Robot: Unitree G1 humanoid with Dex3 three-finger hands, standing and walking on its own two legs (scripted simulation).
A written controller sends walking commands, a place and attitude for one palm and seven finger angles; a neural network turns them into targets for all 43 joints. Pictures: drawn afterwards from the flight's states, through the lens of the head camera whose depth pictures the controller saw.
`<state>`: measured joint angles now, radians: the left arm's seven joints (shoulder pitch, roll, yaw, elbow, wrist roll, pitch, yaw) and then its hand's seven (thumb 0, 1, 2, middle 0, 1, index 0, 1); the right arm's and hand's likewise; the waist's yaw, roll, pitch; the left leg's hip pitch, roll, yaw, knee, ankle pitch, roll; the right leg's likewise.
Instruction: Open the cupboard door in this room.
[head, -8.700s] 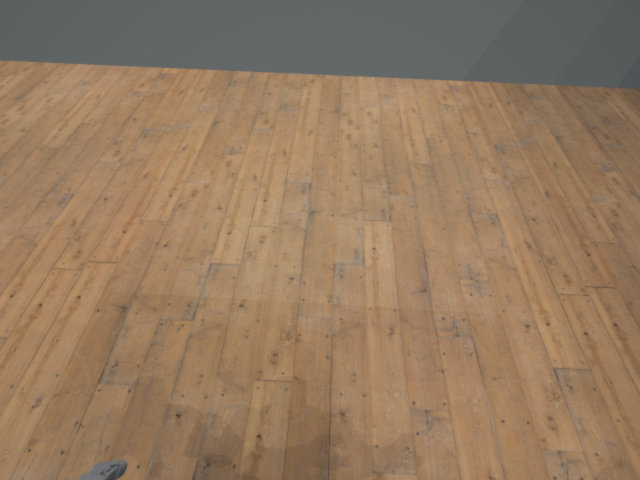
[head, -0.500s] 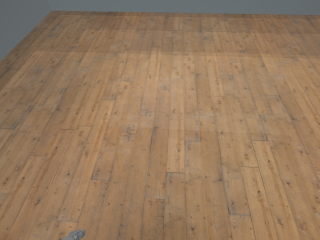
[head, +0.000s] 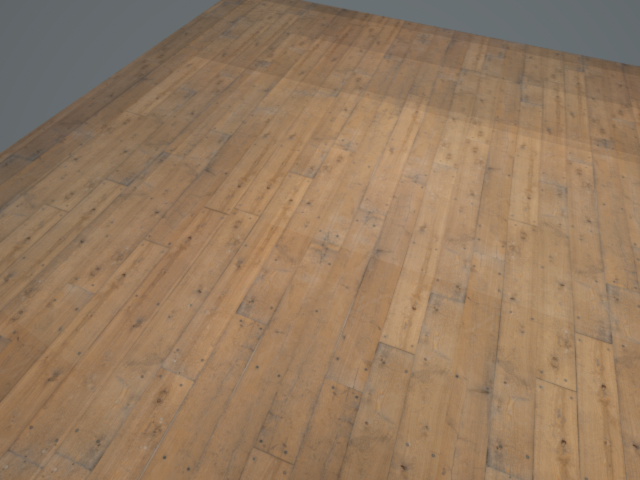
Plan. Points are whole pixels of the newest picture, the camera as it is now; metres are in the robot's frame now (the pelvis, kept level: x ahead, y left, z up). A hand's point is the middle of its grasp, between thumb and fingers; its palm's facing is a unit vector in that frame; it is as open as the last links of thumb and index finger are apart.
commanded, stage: turn or walk to find it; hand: left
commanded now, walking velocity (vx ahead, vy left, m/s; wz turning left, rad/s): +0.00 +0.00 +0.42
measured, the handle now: out of the picture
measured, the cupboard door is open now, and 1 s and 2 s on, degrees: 0 0 0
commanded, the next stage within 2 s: stand and wait in 1.42 s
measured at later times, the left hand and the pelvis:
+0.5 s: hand out of the picture +0.04 +0.19 -0.14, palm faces +0.21 -0.94 -0.28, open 7.4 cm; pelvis -0.03 -0.03 +0.00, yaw +11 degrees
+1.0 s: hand out of the picture -0.13 +0.21 -0.17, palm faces +0.45 -0.86 -0.25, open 7.4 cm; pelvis -0.07 +0.00 +0.01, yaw +24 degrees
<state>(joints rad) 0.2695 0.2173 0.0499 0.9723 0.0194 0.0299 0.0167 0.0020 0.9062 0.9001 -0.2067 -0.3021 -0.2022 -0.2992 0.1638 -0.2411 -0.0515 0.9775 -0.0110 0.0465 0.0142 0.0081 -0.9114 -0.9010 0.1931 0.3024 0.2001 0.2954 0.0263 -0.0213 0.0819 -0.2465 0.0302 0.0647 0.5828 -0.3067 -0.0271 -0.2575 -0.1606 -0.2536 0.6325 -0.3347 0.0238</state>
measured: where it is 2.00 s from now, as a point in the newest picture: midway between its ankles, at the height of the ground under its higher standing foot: outside the picture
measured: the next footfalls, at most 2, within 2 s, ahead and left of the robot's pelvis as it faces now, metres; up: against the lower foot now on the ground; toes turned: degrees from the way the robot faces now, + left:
right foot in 0.44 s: +0.04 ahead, -0.13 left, +0.00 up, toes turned +6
left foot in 0.86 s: -0.08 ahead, +0.12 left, +0.00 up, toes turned +25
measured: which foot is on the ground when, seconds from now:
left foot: down 0.00-0.44, up 0.46-0.84, down 0.86-1.00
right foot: down 0.00-0.00, up 0.02-0.42, down 0.44-0.86, up 0.88-1.00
